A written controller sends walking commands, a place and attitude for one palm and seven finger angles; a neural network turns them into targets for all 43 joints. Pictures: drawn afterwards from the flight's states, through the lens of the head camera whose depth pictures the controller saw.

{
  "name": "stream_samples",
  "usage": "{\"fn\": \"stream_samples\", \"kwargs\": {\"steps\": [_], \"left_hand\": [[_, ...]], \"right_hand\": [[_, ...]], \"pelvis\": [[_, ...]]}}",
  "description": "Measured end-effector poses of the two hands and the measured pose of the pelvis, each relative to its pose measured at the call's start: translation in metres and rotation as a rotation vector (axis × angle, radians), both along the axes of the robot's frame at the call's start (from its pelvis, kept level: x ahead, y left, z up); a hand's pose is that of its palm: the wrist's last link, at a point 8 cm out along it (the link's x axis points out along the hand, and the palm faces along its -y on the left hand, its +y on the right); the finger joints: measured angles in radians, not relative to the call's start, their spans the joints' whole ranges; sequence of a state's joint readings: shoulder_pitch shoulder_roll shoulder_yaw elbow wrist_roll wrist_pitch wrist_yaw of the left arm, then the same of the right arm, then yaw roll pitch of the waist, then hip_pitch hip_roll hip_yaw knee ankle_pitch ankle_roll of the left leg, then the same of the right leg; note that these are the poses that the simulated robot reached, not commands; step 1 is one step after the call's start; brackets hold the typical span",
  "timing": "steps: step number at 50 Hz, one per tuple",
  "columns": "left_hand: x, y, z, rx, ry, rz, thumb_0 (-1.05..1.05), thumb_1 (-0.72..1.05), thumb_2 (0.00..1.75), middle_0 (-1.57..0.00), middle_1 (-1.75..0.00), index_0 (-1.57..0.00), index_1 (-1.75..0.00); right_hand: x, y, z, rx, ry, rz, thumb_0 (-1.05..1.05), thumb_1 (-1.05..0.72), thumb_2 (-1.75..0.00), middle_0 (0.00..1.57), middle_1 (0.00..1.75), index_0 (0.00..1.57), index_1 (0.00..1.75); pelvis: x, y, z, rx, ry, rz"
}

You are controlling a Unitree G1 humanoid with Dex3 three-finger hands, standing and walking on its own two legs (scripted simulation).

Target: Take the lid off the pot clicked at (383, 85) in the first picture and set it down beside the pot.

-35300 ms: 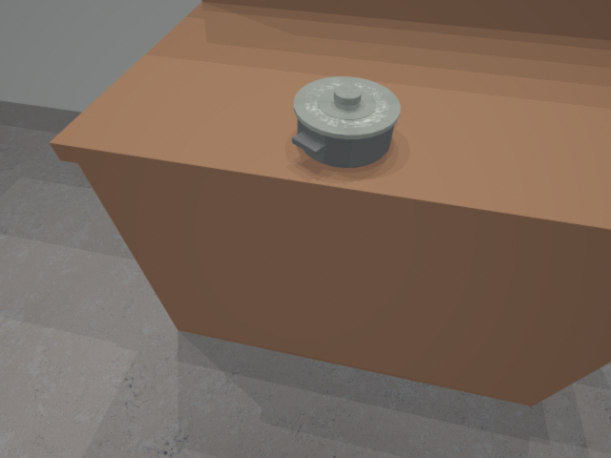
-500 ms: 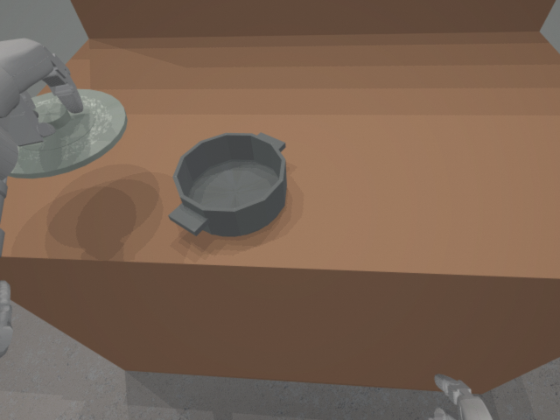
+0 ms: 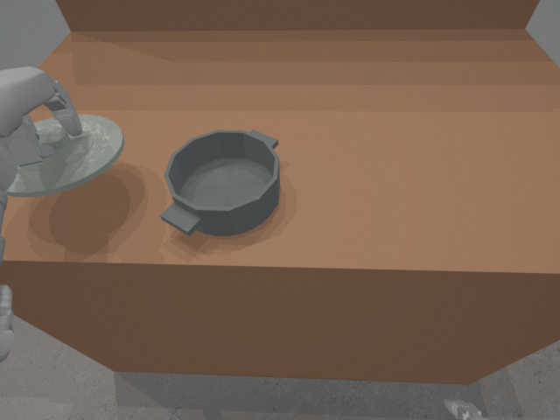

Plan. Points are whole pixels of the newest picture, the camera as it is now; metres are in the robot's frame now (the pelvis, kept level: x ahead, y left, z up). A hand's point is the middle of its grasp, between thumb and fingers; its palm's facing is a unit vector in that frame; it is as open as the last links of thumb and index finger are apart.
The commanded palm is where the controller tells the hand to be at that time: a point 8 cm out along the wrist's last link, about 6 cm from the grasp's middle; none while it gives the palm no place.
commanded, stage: lower the lid onto the table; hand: left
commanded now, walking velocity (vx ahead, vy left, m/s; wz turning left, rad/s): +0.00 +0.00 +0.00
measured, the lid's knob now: (50, 139) +0.45 +0.32 +0.17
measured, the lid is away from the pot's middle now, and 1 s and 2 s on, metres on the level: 0.23 0.23 0.23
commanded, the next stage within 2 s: open the fingers wide in 1.38 s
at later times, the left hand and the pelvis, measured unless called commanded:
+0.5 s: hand (46, 156) +0.42 +0.32 +0.17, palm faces -0.32 -0.11 -0.94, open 7.5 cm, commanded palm +0.40 +0.32 +0.24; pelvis +0.01 +0.01 +0.00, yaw +0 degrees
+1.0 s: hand (57, 179) +0.41 +0.32 +0.13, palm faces -0.39 -0.13 -0.91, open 7.5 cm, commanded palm +0.41 +0.32 +0.21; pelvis +0.00 +0.01 +0.00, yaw +0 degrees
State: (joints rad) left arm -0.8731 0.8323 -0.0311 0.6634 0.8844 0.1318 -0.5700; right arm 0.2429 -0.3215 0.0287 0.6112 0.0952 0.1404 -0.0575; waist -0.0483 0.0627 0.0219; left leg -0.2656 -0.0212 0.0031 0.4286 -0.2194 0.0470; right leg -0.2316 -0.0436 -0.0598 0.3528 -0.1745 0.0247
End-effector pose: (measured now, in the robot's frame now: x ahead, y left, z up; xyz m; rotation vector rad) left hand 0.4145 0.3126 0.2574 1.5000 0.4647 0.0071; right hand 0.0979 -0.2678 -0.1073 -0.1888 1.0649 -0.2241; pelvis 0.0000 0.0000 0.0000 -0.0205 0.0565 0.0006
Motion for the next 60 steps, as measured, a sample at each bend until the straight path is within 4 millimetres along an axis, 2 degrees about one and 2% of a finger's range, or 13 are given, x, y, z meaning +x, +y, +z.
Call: {"fn": "stream_samples", "kwargs": {"steps": [8, 16, 30, 38, 46, 60], "left_hand": [[0.010, 0.001, -0.015, -0.024, 0.035, -0.007, -0.01, 0.09, 1.15, -0.85, -0.66, -0.83, -0.64], [0.012, 0.001, -0.020, -0.037, 0.025, -0.035, 0.00, 0.09, 1.15, -0.85, -0.66, -0.82, -0.64], [-0.004, 0.008, -0.040, -0.037, 0.052, -0.054, 0.00, 0.09, 1.15, -0.85, -0.66, -0.82, -0.64], [-0.011, 0.009, -0.050, -0.050, 0.072, -0.058, 0.00, 0.09, 1.15, -0.85, -0.66, -0.82, -0.64], [-0.008, 0.006, -0.063, -0.059, 0.105, -0.067, 0.00, 0.10, 1.15, -0.85, -0.66, -0.82, -0.64], [0.006, 0.011, -0.070, -0.076, 0.124, -0.050, 0.01, 0.07, 1.12, -0.86, -0.68, -0.84, -0.66]], "right_hand": [[-0.003, 0.003, -0.001, 0.006, 0.013, -0.016, 0.01, -0.91, -0.90, 0.20, 0.30, 0.20, 0.30], [0.005, 0.009, -0.001, 0.023, 0.001, -0.012, 0.01, -0.91, -0.90, 0.20, 0.30, 0.20, 0.30], [0.023, 0.016, 0.002, 0.026, -0.024, 0.029, 0.01, -0.91, -0.90, 0.20, 0.30, 0.20, 0.30], [0.025, 0.017, 0.002, 0.021, -0.028, 0.042, 0.01, -0.91, -0.90, 0.20, 0.30, 0.21, 0.30], [0.014, 0.014, 0.002, 0.003, -0.013, 0.029, 0.01, -0.91, -0.90, 0.20, 0.30, 0.21, 0.30], [-0.024, 0.003, -0.004, -0.018, 0.070, -0.041, 0.01, -0.91, -0.90, 0.20, 0.30, 0.21, 0.30]], "pelvis": [[0.003, 0.003, 0.000, -0.001, 0.008, -0.005], [0.008, 0.006, 0.000, -0.003, 0.016, -0.005], [0.008, 0.009, -0.001, -0.005, 0.013, 0.005], [0.004, 0.009, -0.001, -0.007, 0.007, 0.012], [0.000, 0.008, -0.002, -0.008, 0.006, 0.011], [0.002, 0.009, -0.004, -0.010, 0.026, -0.004]]}}
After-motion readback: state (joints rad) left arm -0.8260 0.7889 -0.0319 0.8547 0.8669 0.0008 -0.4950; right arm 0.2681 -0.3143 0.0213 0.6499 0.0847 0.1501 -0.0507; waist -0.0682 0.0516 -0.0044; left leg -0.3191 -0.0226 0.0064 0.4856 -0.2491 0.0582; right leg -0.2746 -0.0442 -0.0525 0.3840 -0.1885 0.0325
